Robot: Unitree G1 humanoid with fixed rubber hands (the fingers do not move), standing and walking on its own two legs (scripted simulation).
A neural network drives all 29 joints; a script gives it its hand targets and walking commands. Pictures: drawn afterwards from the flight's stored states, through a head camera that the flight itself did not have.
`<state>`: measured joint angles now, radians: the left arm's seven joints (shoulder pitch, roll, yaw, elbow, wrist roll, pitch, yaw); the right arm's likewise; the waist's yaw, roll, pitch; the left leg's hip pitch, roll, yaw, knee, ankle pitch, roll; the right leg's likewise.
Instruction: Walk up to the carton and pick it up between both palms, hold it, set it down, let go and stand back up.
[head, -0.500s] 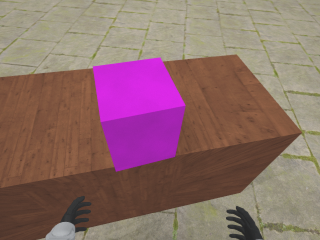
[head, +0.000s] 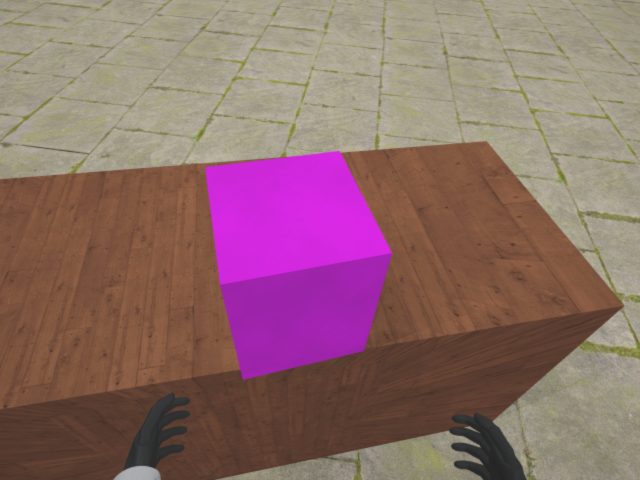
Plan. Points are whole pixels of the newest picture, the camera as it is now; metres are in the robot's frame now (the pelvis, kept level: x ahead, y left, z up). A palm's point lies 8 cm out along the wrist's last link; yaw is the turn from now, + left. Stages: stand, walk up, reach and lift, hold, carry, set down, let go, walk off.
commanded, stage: reach and lift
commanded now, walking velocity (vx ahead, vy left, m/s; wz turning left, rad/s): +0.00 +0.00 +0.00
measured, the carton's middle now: (290, 266) +0.41 +0.06 +0.01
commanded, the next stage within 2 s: none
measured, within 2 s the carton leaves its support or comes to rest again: neither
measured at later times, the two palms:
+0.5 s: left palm (138, 465) +0.15 +0.22 -0.04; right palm (499, 456) +0.17 -0.21 -0.04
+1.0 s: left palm (147, 416) +0.19 +0.21 -0.01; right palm (487, 402) +0.22 -0.20 -0.01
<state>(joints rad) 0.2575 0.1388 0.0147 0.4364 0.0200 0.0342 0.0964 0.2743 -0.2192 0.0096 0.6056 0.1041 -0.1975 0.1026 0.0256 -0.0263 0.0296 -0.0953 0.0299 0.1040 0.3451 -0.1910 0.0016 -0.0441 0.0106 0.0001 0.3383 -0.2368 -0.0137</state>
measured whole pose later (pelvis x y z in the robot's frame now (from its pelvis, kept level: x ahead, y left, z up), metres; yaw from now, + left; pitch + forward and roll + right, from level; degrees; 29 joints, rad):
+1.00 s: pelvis -0.01 -0.02 +0.00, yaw +0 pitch -3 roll +1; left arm 0.17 0.14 0.03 0.39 -0.09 -0.20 0.11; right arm 0.12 -0.21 0.12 0.56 0.25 -0.35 0.05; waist 0.07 -0.05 -0.01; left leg -0.11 0.04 0.08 0.35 -0.18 -0.02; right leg -0.08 0.03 0.00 0.38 -0.25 -0.04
